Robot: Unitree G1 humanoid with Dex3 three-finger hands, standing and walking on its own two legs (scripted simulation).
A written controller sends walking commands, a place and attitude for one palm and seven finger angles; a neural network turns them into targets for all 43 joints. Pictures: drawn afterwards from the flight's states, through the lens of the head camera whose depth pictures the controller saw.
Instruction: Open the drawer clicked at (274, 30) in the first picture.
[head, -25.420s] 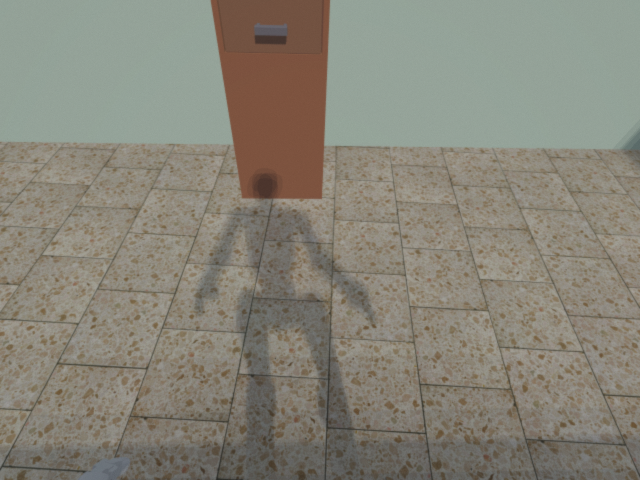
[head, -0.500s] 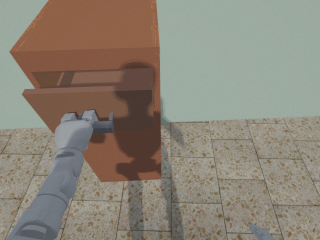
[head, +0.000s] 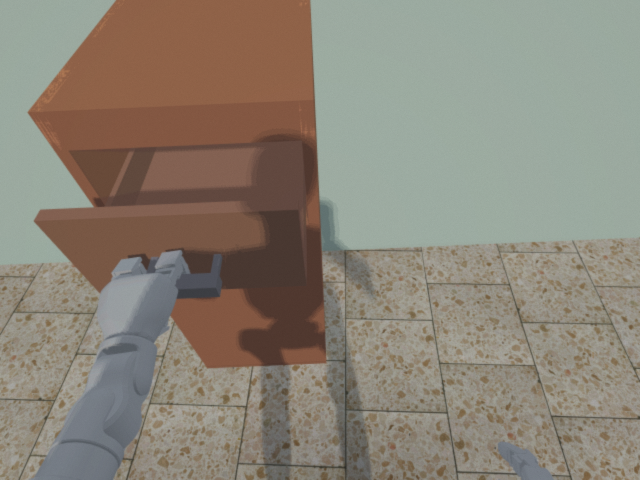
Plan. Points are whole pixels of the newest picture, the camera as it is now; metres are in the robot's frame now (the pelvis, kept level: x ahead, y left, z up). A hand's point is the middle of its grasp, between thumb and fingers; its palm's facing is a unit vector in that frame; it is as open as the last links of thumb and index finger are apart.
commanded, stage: pull the drawer open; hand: left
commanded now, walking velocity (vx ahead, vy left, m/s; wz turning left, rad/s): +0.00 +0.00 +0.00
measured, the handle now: (183, 274) +0.37 +0.22 +0.03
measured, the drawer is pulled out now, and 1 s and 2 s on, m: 0.13 0.25 0.30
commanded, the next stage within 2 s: open the thumb to release the handle in 1.50 s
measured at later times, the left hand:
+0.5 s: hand (149, 361) +0.26 +0.24 +0.01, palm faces +0.01 -0.09 -1.00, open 5.8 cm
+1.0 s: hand (138, 406) +0.20 +0.23 +0.01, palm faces +0.00 -0.11 -0.99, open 5.7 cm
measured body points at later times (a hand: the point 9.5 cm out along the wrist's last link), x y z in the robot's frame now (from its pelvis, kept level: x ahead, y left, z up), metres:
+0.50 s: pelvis +0.00 +0.00 +0.00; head +0.03 -0.02 +0.45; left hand +0.25 +0.24 +0.06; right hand +0.20 -0.23 -0.10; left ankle -0.02 +0.11 -0.71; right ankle -0.03 -0.11 -0.71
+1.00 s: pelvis +0.00 -0.01 +0.00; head +0.02 -0.03 +0.45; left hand +0.20 +0.23 +0.06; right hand +0.21 -0.23 -0.10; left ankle -0.02 +0.11 -0.71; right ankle -0.03 -0.11 -0.71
